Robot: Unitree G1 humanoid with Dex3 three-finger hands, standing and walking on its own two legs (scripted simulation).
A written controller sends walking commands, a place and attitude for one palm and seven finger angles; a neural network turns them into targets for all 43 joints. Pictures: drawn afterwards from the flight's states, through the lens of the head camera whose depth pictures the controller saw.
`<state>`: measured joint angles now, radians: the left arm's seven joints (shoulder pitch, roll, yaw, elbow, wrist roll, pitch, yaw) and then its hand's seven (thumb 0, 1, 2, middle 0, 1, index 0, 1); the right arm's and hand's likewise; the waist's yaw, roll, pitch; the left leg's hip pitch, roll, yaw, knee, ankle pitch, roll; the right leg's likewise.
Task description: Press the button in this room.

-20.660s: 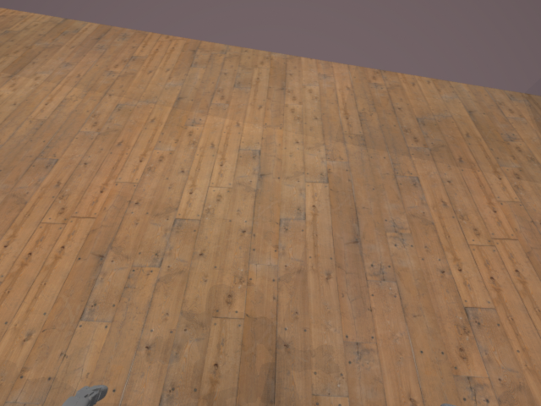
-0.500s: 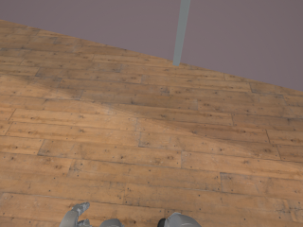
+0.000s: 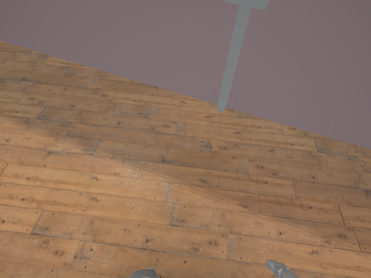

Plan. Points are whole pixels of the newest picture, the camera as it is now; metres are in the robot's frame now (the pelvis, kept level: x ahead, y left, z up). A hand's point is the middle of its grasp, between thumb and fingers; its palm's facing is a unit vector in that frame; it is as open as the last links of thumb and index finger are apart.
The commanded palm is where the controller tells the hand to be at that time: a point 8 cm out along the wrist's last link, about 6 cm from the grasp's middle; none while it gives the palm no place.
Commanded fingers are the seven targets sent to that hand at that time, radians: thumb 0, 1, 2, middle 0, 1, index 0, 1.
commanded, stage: stand and wait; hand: left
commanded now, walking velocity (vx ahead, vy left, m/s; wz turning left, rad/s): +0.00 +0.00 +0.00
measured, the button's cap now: out of the picture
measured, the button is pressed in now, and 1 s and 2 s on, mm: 0 0 0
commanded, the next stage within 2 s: turn or walk to find it in 0.56 s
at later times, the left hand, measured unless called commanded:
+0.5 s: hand (138, 240) +0.22 +0.15 -0.16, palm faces -0.04 -0.98 -0.20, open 7.3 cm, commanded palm none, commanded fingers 0.00 0.90 0.90 -0.20 -0.30 -0.20 -0.30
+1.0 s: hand out of the picture +0.13 +0.14 -0.17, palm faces +0.04 -0.99 -0.15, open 7.3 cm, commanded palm none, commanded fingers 0.00 0.90 0.90 -0.20 -0.30 -0.20 -0.30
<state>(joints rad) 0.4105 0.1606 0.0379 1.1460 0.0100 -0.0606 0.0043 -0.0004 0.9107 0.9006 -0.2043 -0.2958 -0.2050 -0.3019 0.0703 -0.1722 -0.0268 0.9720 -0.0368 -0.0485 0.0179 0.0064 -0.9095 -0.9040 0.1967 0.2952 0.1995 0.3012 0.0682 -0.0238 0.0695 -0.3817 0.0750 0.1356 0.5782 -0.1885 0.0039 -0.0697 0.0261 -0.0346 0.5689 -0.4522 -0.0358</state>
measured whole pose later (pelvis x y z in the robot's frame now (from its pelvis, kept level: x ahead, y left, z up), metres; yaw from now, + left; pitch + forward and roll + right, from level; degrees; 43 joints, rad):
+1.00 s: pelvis +0.16 -0.02 +0.01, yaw -1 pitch -1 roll -1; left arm 0.30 0.13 0.01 1.19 0.01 -0.02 0.03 0.00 0.92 0.90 -0.20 -0.30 -0.20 -0.30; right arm 0.28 -0.12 -0.01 1.16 -0.01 -0.02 -0.04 0.00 -0.91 -0.90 0.20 0.30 0.20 0.30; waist 0.01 -0.01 0.04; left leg -0.04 0.09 0.13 0.45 -0.38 -0.04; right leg -0.19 -0.05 -0.14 0.50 -0.29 0.01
